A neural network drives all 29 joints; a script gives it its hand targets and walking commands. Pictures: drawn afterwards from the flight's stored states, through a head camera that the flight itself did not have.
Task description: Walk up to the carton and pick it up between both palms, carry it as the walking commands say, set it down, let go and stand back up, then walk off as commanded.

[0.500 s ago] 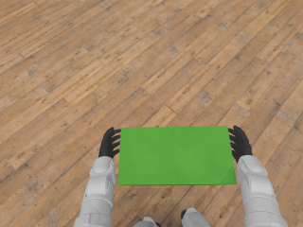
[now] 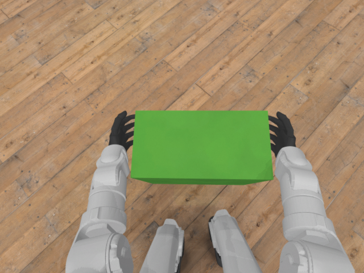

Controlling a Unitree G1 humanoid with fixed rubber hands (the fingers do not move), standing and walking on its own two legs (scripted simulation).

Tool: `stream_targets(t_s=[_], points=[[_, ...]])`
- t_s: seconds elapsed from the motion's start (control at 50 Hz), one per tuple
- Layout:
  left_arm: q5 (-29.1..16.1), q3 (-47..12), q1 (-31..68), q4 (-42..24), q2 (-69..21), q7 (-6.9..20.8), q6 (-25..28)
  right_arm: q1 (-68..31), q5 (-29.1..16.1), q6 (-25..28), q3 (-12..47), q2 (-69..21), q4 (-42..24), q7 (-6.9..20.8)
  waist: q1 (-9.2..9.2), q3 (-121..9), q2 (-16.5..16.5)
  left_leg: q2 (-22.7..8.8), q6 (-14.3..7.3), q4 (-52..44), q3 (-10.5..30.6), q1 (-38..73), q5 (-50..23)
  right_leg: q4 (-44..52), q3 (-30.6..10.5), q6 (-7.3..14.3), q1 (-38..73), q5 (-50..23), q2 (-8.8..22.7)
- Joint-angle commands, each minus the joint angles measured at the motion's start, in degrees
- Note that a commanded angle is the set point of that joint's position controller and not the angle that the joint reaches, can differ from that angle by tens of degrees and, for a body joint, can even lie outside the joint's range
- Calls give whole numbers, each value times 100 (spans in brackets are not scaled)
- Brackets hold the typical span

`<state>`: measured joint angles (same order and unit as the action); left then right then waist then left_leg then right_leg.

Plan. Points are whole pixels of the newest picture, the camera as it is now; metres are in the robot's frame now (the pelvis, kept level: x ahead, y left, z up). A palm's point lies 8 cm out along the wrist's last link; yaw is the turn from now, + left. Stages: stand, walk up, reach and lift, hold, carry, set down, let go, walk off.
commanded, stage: set down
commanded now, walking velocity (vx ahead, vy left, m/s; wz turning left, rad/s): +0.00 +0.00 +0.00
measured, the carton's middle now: (199, 154) +0.39 -0.02 -0.16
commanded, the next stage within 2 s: none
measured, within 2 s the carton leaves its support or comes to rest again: neither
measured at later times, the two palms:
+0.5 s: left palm (126, 147) +0.42 +0.17 -0.15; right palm (265, 151) +0.39 -0.20 -0.16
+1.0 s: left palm (135, 150) +0.44 +0.17 -0.24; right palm (256, 153) +0.41 -0.20 -0.24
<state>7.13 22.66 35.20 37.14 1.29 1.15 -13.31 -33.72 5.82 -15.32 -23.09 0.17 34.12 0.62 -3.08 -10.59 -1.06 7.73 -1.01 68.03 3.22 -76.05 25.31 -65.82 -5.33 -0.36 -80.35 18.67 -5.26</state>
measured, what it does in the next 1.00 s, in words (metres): lowers itself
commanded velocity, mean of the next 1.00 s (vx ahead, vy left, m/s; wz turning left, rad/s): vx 0.00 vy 0.00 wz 0.00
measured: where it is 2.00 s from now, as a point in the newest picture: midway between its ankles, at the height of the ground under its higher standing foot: (197, 258)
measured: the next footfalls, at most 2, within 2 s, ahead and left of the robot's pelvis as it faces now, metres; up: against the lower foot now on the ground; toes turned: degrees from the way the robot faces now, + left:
none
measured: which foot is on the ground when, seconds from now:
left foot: down 0.00-1.00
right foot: down 0.00-1.00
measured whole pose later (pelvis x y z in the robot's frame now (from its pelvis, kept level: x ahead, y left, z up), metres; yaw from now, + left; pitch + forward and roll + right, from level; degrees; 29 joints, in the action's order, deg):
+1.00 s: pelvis -0.03 +0.01 -0.15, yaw +1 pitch +44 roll +0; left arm 1.9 17.9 53.2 44.5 7.9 -2.3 -13.2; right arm -48.5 1.1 -13.7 -21.9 6.9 40.8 -2.0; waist -3.0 -9.8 -0.8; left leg 9.5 -0.8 101.2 0.6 -112.7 32.4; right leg -97.0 -3.3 -2.2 -116.4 24.5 -5.7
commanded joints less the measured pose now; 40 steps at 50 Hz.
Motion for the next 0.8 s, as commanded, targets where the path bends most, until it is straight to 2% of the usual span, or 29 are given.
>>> stream_targets(t_s=[0.0, 0.02, 0.06, 0.1, 0.12, 0.14, 0.18, 0.2, 0.22, 0.24, 0.28, 0.3, 0.34, 0.38, 0.4, 0.42, 0.5, 0.52, 0.54, 0.56, 0.58, 0.6, 0.62, 0.64, 0.66, 0.68, 0.72, 0.74, 0.78], points=[[-556, -3010, 3819, -318, -4654, 1494, -35, -3151, -475, -199, 3075, -5194, -26, 1208, -70, -4296, 270, -34, -146, -367, -153, 277, -188, 303, 80, -129, 3135, -382, 6], [-544, -2881, 3654, 94, -4790, 1585, -85, -3669, -538, -105, 3237, -5035, -561, 1176, 75, -4429, 277, 14, -133, -226, -278, 62, -282, 321, -26, -126, 3302, -426, 12], [-409, -2670, 3491, 200, -4366, 1682, -129, -3326, -408, -239, 3207, -5260, -325, 1089, 238, -4340, 578, 19, -142, -134, -336, -678, -154, 200, -210, -223, 3779, -695, 16], [-575, -2776, 3884, 3, -4231, 1756, -36, -3757, -609, -194, 3491, -5334, -655, 1038, 244, -4698, 764, 6, -169, 98, -259, -636, -274, 83, -245, -293, 3674, -758, 92], [-489, -2654, 3666, 224, -4226, 1788, -96, -3813, -696, -208, 3558, -5303, -603, 1013, 489, -4627, 731, 17, -170, 106, -319, -828, -268, 16, -218, -343, 3678, -727, 90], [-747, -3105, 3934, 0, -4481, 1824, -70, -3893, -674, -141, 3570, -5256, -913, 1016, 161, -5049, 500, 60, -145, 165, -255, -673, -326, -209, -43, -268, 3521, -974, 89], [-754, -2874, 3832, 89, -4613, 1858, -56, -3495, -557, -147, 3409, -5147, -636, 871, -3, -4778, 507, 60, -137, 260, -240, -911, -376, -186, -157, -260, 3392, -1030, 115], [-800, -3002, 3658, 79, -4737, 1812, -72, -3701, -670, -80, 3595, -5095, -971, 907, 203, -5189, 298, 74, -156, 209, -171, -433, -668, -501, -4, -226, 3138, -1403, 79], [-811, -2916, 3464, 219, -4890, 1814, -117, -3747, -631, -63, 3628, -4956, -1051, 893, 89, -5338, 441, 66, -109, 284, -74, -464, -683, -580, 83, -184, 3192, -1412, 58], [-727, -2944, 3317, 77, -4723, 1763, -100, -3684, -706, -65, 3645, -5020, -1091, 924, 207, -5402, 246, 79, -107, 302, -181, -613, -719, -648, 115, -187, 3086, -1444, -2], [-748, -3212, 3181, 61, -4835, 1651, -64, -3362, -602, -12, 3481, -4755, -925, 980, -44, -5402, 31, 82, -41, 398, -118, -423, -1141, -824, 257, -112, 2737, -1820, -22], [-672, -3097, 3165, 234, -4836, 1597, -119, -3455, -652, -43, 3485, -4773, -883, 1017, 118, -5260, -46, 73, -22, 420, -188, -530, -990, -857, 230, -100, 2473, -1512, -99], [-787, -3205, 3340, -89, -4541, 1538, -55, -3471, -637, -1, 3431, -4566, -917, 974, -57, -5138, 75, 59, -9, 515, -85, -606, -1008, -954, 321, -113, 2164, -1479, -62], [-982, -3613, 3989, -676, -4600, 1455, 114, -3312, -681, 67, 3307, -4669, -697, 986, -185, -5290, -140, 84, 59, 649, -165, -837, -1196, -1016, 226, -66, 2322, -1820, -112], [-945, -3401, 3696, -483, -4552, 1388, 133, -3218, -786, 77, 3407, -4703, -517, 994, 99, -5036, -8, 47, 23, 628, -69, -631, -1298, -1182, 249, -63, 2029, -1786, -109], [-1059, -3438, 3822, -420, -4642, 1341, 146, -3523, -819, 154, 3377, -4471, -672, 976, -152, -5229, -280, 91, 55, 808, -36, -743, -1105, -1245, 225, -51, 1885, -1539, -63], [-986, -3322, 3643, -184, -4398, 1200, 283, -3620, -939, 257, 3470, -4506, -627, 960, 283, -5196, 42, 58, 55, 1188, -228, -1028, -1543, -1499, 133, -121, 1732, -1971, -175], [-977, -3407, 3653, -286, -4372, 1137, 309, -3665, -963, 292, 3488, -4484, -585, 989, 218, -5415, -9, 59, 93, 1147, -41, -821, -1562, -1650, 246, -134, 1513, -1926, -155], [-1010, -3434, 3795, -238, -4231, 1151, 267, -3601, -859, 247, 3401, -4435, -667, 925, -154, -5404, 249, 17, 78, 1343, -135, -1056, -1297, -1573, 276, -194, 1603, -1739, -146], [-930, -3363, 3825, -192, -4403, 1076, 254, -3886, -1010, 289, 3540, -4343, -618, 957, 229, -5346, -78, 41, 39, 1227, -154, -846, -1321, -1664, 285, -188, 1389, -1675, -165], [-952, -3373, 3855, -173, -4240, 1055, 248, -3710, -808, 250, 3345, -4159, -552, 933, -8, -5318, 217, 32, 84, 1289, -4, -835, -1437, -1789, 361, -207, 1345, -1744, -161], [-883, -3330, 3707, -147, -4324, 1007, 262, -3972, -1070, 287, 3548, -4233, -580, 916, 443, -5556, -231, 35, 116, 1454, -207, -824, -1463, -1919, 230, -148, 1319, -1619, -149], [-1141, -3693, 4212, -450, -4422, 1005, 316, -3950, -968, 318, 3530, -4305, -878, 876, -175, -6109, 193, 75, 84, 1513, 10, -677, -1337, -1940, 438, -185, 1436, -1664, -201], [-1065, -3608, 4048, -475, -4414, 975, 249, -3802, -1022, 279, 3523, -4222, -729, 911, 65, -6051, -151, 65, 131, 1545, -150, -435, -1578, -2060, 488, -208, 1081, -1653, -183], [-1034, -3588, 4011, -259, -4458, 973, 213, -4141, -1046, 328, 3531, -4182, -846, 919, -91, -5776, 112, 35, 122, 1534, -21, -748, -1546, -2053, 535, -174, 1216, -1748, -217], [-1019, -3423, 4007, -112, -4367, 954, 174, -4211, -1046, 308, 3466, -3866, -708, 910, 38, -5536, 6, 61, 145, 1666, -93, -650, -1474, -2134, 491, -174, 861, -1475, -164], [-1123, -3582, 4618, -441, -4328, 871, 193, -4490, -1039, 314, 3337, -3847, -692, 934, -127, -5700, -35, 32, 160, 1719, 6, -515, -1169, -2272, 617, -100, 415, -1064, -184], [-1105, -3658, 4657, -471, -4280, 861, 191, -4582, -1088, 360, 3247, -3729, -735, 967, 11, -5752, -365, 46, 186, 1753, 48, -342, -1176, -2368, 638, -27, 73, -1054, -161], [-985, -3442, 4488, 92, -4474, 790, 153, -4727, -1028, 342, 3068, -3790, -373, 946, 41, -5245, -297, 39, 181, 1800, -28, -765, -1079, -2460, 657, -43, -110, -924, -174]])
